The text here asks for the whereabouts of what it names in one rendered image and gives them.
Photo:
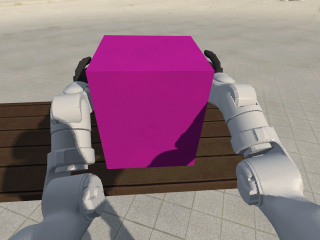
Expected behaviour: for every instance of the robot right upper arm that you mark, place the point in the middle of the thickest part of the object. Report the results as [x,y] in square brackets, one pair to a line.
[272,183]

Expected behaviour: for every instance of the left robot hand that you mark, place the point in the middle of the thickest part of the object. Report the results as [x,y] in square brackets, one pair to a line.
[80,72]

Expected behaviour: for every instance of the robot left upper arm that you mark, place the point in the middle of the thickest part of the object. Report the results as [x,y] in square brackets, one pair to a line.
[69,206]

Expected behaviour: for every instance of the robot left forearm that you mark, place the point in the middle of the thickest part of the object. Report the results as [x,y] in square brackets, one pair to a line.
[70,129]

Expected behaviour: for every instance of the carton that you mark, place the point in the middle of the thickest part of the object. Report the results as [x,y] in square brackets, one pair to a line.
[149,94]

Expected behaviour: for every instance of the table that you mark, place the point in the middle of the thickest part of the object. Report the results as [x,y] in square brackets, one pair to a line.
[25,141]

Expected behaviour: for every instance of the robot right forearm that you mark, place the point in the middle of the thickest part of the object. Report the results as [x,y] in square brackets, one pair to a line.
[250,133]

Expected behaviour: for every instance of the right robot hand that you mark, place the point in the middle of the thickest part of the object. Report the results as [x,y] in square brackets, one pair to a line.
[215,63]

